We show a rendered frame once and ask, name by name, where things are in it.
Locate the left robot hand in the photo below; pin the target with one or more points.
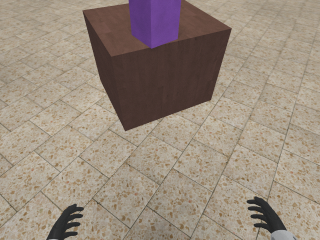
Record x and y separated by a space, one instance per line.
61 225

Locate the pedestal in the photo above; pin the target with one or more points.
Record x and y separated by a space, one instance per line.
146 84

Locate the right robot forearm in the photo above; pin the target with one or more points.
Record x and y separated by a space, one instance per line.
282 235

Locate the right robot hand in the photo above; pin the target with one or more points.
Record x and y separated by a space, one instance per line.
273 221

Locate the carton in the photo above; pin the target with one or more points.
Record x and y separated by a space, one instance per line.
155 22

